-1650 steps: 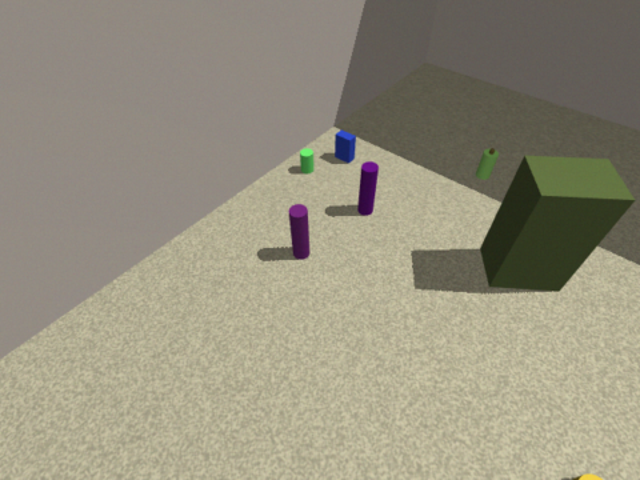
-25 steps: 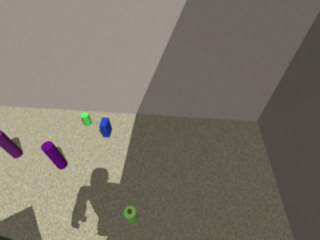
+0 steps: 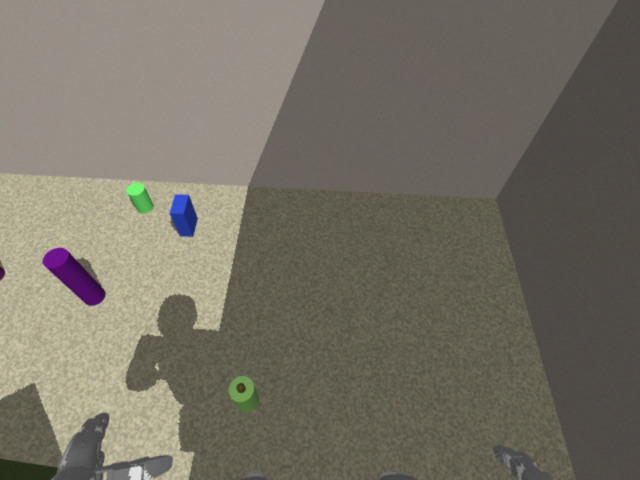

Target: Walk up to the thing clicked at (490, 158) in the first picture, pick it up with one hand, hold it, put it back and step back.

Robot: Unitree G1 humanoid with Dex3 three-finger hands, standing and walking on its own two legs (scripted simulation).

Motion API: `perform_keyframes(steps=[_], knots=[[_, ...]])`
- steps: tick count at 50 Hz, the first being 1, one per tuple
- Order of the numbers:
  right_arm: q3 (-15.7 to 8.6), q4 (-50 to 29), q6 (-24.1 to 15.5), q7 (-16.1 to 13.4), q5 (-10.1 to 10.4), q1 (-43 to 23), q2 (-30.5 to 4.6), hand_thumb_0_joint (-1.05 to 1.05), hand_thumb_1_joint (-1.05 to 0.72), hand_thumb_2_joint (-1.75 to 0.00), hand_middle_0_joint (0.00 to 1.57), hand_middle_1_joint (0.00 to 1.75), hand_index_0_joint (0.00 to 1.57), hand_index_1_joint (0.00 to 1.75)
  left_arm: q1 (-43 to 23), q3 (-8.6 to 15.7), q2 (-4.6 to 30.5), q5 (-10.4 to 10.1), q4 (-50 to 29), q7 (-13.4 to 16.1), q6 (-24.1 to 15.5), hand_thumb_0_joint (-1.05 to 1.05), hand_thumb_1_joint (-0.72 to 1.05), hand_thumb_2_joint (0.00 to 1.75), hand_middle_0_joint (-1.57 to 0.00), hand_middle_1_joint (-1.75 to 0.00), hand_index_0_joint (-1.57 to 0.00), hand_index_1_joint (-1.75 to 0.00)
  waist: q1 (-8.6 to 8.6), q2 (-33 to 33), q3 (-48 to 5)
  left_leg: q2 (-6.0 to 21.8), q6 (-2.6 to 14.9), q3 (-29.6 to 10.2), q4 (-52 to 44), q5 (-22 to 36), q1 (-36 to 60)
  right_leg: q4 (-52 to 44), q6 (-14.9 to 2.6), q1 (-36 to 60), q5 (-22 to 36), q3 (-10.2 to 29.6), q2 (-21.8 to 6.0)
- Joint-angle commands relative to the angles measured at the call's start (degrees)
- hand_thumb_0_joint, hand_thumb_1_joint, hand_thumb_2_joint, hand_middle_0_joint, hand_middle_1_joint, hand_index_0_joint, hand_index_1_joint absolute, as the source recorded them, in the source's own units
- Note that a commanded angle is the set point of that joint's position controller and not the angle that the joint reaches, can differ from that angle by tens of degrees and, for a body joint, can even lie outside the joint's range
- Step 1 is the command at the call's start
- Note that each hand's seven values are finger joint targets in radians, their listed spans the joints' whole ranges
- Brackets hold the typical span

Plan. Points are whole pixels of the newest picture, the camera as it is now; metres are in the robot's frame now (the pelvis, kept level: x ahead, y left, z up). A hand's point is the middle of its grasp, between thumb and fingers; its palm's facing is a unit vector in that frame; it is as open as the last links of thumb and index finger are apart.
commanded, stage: go down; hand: left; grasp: from the side
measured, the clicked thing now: (244, 393) +0.38 +0.20 -0.67
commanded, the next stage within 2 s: none
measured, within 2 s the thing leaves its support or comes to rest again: neither
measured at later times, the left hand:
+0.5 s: hand out of the picture +0.14 +0.29 -0.18, palm faces +0.11 -0.94 -0.31, open 17.2 cm
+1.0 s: hand (128, 429) +0.24 +0.33 -0.27, palm faces +0.11 -0.96 -0.24, open 17.3 cm
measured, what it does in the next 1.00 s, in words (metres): lowers itself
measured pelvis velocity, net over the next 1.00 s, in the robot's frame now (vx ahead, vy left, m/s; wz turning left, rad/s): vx -0.05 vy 0.00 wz -0.02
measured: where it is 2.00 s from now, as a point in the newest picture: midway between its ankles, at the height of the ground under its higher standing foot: outside the picture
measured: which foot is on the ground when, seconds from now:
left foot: down 0.00-1.00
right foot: down 0.00-1.00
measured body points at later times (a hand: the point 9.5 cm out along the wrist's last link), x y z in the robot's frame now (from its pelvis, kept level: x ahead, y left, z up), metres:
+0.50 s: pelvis -0.01 +0.00 -0.06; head +0.08 +0.03 +0.38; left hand +0.14 +0.34 -0.16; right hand +0.17 -0.24 -0.14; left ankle +0.01 +0.13 -0.72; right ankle +0.00 -0.14 -0.72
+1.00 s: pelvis -0.05 +0.00 -0.20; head +0.12 +0.03 +0.22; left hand +0.23 +0.38 -0.25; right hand +0.14 -0.26 -0.30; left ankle +0.01 +0.13 -0.72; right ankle +0.00 -0.14 -0.72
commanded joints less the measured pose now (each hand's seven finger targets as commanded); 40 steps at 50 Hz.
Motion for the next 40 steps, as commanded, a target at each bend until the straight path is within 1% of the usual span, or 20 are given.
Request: perform_keyframes(steps=[1,2,3,5,13,14,19,20,21,22,24,27,29,30,31,33,35,37,39,40], knots=[[-4.4,-10.0,-3.4,-0.3,0.0,-1.7,-10.3,0.0,-0.94,-0.91,0.2,0.3,0.2,0.3,4.5,5.4,12.9,0.1,-8.3,-1.0,-0.1,0.0,-0.35,0.19,-0.06,-0.21,-0.07,-0.2,2.49,4.1,-11.7,-2.3,0.89,0.4,2.1,9.0,-0.9,2.6,-2.96,-1.4,6.8,-2.0,2.5],[-4.6,-11.1,-3.6,-0.2,0.0,-1.0,-10.1,0.0,-0.92,-0.9,0.2,0.3,0.2,0.3,6.5,5.4,11.9,0.0,-10.1,-1.5,-0.2,0.0,-0.4,0.11,-0.06,-0.13,-0.07,-0.12,2.11,3.1,-13.5,-2.2,1.15,0.4,3.5,9.9,-1.2,4.0,-2.88,-1.7,7.9,-2.0,2.5],[-4.8,-11.6,-3.9,-0.3,0.0,-0.4,-10.0,0.0,-0.91,-0.9,0.2,0.3,0.2,0.3,7.9,5.1,11.0,-0.3,-12.6,-2.0,-0.3,0.0,-0.43,0.13,-0.06,-0.17,-0.07,-0.16,1.91,2.7,-14.3,-2.1,1.23,0.3,4.4,9.8,-1.7,5.0,-2.72,-2.5,8.0,-2.0,2.5],[-4.8,-12.7,-4.5,-0.7,0.1,-0.7,-9.9,0.0,-0.92,-0.9,0.2,0.3,0.2,0.3,4.7,5.1,12.1,-0.7,-20.7,-2.5,-0.6,0.0,-0.49,0.12,-0.07,-0.19,-0.08,-0.18,1.22,4.3,-15.6,-1.8,1.14,-0.1,5.8,8.6,-2.4,6.9,-2.72,-5.2,6.7,-1.8,2.4],[-4.5,-15.9,-6.5,-2.4,-0.1,-0.5,-9.9,0.0,-0.89,-0.89,0.2,0.3,0.2,0.3,12.0,6.3,11.5,-1.3,-32.2,-1.8,3.8,0.0,-0.6,0.05,-0.08,-0.12,-0.09,-0.12,-0.37,4.5,-17.7,-0.9,1.35,-1.0,10.2,6.0,-5.0,11.2,-2.52,-9.8,4.6,-1.7,2.4],[-4.3,-15.8,-6.7,-2.6,-0.2,-0.6,-9.6,0.0,-0.9,-0.89,0.2,0.3,0.2,0.3,13.3,6.4,11.2,-1.5,-32.8,-1.8,4.4,0.0,-0.61,0.1,-0.09,-0.18,-0.09,-0.17,0.07,5.3,-17.2,-0.7,1.14,-1.3,10.6,6.7,-5.6,12.2,-2.59,-10.9,4.6,-1.8,2.4],[-3.7,-17.1,-7.9,-3.5,-0.7,-1.1,-8.9,0.0,-0.89,-0.89,0.2,0.3,0.2,0.3,14.7,8.3,12.7,-1.8,-37.8,-1.6,5.9,0.0,-0.6,0.04,-0.08,-0.1,-0.08,-0.1,-0.04,6.2,-17.3,-0.8,1.22,-1.5,13.2,6.1,-8.2,14.4,-2.52,-13.3,3.9,-1.9,2.3],[-3.5,-17.7,-8.2,-3.6,-0.6,-1.4,-8.5,0.0,-0.9,-0.9,0.2,0.3,0.2,0.3,17.3,7.9,11.2,-1.9,-35.9,-1.8,6.5,0.0,-0.58,0.07,-0.08,-0.13,-0.08,-0.13,-0.09,5.6,-17.2,-0.9,1.34,-1.4,13.7,5.6,-8.8,14.4,-2.54,-13.4,3.8,-1.8,2.2],[-3.5,-17.8,-8.3,-3.8,-0.7,-1.4,-8.7,0.0,-0.9,-0.9,0.2,0.3,0.2,0.3,16.0,9.8,13.8,-2.1,-38.6,-1.9,6.5,0.0,-0.56,0.09,-0.08,-0.14,-0.08,-0.14,0.32,5.7,-17.2,-1.1,1.5,-1.1,14.2,4.4,-9.8,14.3,-2.5,-13.9,2.9,-1.6,2.1],[-3.2,-18.2,-8.5,-3.9,-0.8,-1.9,-8.2,0.0,-0.91,-0.9,0.2,0.3,0.2,0.3,17.8,7.7,10.9,-2.3,-37.3,-2.5,7.0,0.0,-0.59,0.12,-0.08,-0.18,-0.09,-0.18,-0.25,6.2,-15.8,-1.2,1.45,-1.0,14.3,2.8,-10.7,14.4,-2.44,-14.9,1.6,-1.7,2.2],[-3.1,-18.9,-9.1,-4.0,-0.8,-2.3,-8.3,0.0,-0.91,-0.9,0.2,0.3,0.2,0.3,18.7,8.9,11.4,-2.7,-37.9,-3.0,7.0,0.0,-0.57,0.1,-0.08,-0.16,-0.08,-0.16,0.02,5.4,-15.8,-1.2,1.55,-1.3,14.9,1.2,-12.3,15.1,-2.51,-15.7,0.1,-1.8,2.2],[-3.4,-19.6,-9.6,-4.1,-1.0,-1.9,-8.2,0.0,-0.91,-0.9,0.2,0.3,0.2,0.3,20.8,9.7,11.9,-3.2,-39.1,-4.3,6.7,0.0,-0.57,0.09,-0.08,-0.14,-0.08,-0.14,0.28,5.8,-18.9,-1.2,1.58,-1.3,17.4,4.9,-13.0,17.3,-2.55,-16.2,3.4,-1.8,2.1],[-3.3,-19.3,-9.9,-4.0,-1.2,-1.7,-8.4,0.0,-0.91,-0.9,0.2,0.3,0.2,0.3,16.9,10.5,13.2,-3.5,-39.0,-5.0,5.6,0.0,-0.57,0.04,-0.08,-0.09,-0.08,-0.09,-0.74,5.1,-17.8,-1.1,1.79,-1.4,19.5,4.2,-15.5,18.8,-2.43,-18.8,3.1,-1.6,1.9],[-3.0,-19.2,-10.4,-3.9,-1.3,-2.2,-8.3,0.0,-0.92,-0.9,0.2,0.3,0.2,0.3,14.3,10.1,12.2,-4.1,-38.2,-5.5,4.2,0.0,-0.57,0.03,-0.08,-0.08,-0.09,-0.08,-0.91,5.5,-17.0,-1.0,1.65,-1.6,20.7,3.6,-17.0,20.6,-2.55,-21.2,2.2,-1.6,2.1],[-3.2,-18.8,-10.9,-4.0,-1.4,-2.4,-8.5,0.0,-0.93,-0.9,0.2,0.3,0.2,0.3,12.4,11.9,13.8,-4.2,-36.3,-5.8,2.9,0.0,-0.56,0.04,-0.08,-0.09,-0.08,-0.09,-0.86,5.0,-17.0,-1.0,1.86,-1.4,22.7,3.0,-19.1,22.2,-2.44,-23.7,1.7,-1.6,1.9],[-3.4,-17.8,-11.8,-3.8,-1.6,-3.1,-8.8,0.0,-0.94,-0.91,0.2,0.3,0.2,0.3,7.3,13.3,15.3,-5.2,-33.3,-7.3,-1.3,0.0,-0.6,0.04,-0.08,-0.09,-0.08,-0.09,-1.2,4.6,-16.5,-1.0,2.0,-1.8,26.4,-1.3,-24.4,26.4,-2.45,-29.7,-2.5,-1.5,2.1],[-3.8,-18.0,-12.5,-3.6,-1.6,-2.6,-9.4,0.0,-0.95,-0.91,0.2,0.3,0.2,0.3,7.3,15.5,17.5,-6.1,-33.4,-9.2,-5.6,0.0,-0.55,0.06,-0.07,-0.1,-0.07,-0.1,-0.29,6.4,-21.1,-1.3,2.0,-1.8,29.3,-2.1,-25.7,30.1,-2.65,-32.5,-3.5,-1.1,1.8],[-3.8,-17.6,-12.7,-3.5,-1.8,-2.5,-10.3,0.0,-0.93,-0.9,0.2,0.3,0.2,0.3,4.8,15.5,17.7,-7.1,-32.7,-11.5,-9.6,0.0,-0.54,0.07,-0.06,-0.11,-0.06,-0.11,-0.37,6.3,-24.4,-1.3,1.96,-2.6,31.9,-2.5,-28.0,33.6,-2.79,-35.4,-4.0,-1.0,1.7],[-4.0,-16.8,-12.7,-3.6,-1.8,-2.6,-11.3,0.0,-0.91,-0.9,0.2,0.3,0.2,0.3,1.1,17.3,21.1,-7.8,-33.1,-13.5,-12.8,0.0,-0.53,0.07,-0.06,-0.11,-0.06,-0.11,0.36,8.9,-27.5,-0.9,1.6,-3.6,33.6,-4.0,-28.6,36.6,-2.96,-39.2,-5.7,-0.5,1.5],[-3.7,-16.5,-12.7,-3.6,-1.7,-2.8,-11.6,0.0,-0.91,-0.9,0.2,0.3,0.2,0.3,0.8,17.3,20.3,-8.4,-31.3,-14.5,-14.0,0.0,-0.55,0.08,-0.06,-0.11,-0.06,-0.11,0.13,8.6,-28.5,-0.7,1.43,-4.3,34.5,-4.5,-29.3,38.4,-2.99,-41.6,-6.3,-1.0,1.6]])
